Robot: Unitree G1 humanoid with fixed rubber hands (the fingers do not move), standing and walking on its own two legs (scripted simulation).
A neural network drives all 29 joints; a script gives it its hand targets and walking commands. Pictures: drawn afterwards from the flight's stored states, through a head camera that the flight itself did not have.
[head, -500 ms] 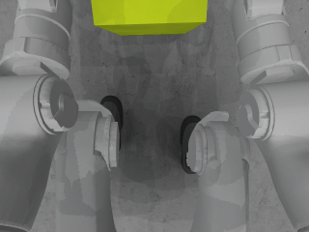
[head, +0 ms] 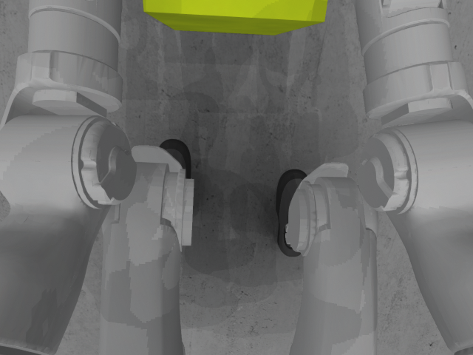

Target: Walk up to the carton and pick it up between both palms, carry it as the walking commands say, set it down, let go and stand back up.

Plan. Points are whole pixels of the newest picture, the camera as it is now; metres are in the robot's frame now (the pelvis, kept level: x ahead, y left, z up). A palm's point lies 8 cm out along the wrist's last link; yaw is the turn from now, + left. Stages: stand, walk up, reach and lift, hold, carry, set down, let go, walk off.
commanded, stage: reach and lift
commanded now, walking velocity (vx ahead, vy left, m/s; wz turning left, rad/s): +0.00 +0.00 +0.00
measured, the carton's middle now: out of the picture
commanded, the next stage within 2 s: none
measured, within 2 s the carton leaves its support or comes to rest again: neither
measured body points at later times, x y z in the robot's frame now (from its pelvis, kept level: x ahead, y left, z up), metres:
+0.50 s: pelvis -0.01 +0.00 +0.03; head +0.36 +0.04 +0.27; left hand +0.57 +0.20 -0.10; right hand +0.60 -0.07 -0.10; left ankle +0.15 +0.15 -0.36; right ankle +0.11 -0.13 -0.36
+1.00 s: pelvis -0.02 +0.00 +0.07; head +0.33 +0.04 +0.34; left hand +0.54 +0.20 -0.04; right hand +0.58 -0.06 -0.03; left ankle +0.15 +0.15 -0.36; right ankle +0.11 -0.13 -0.36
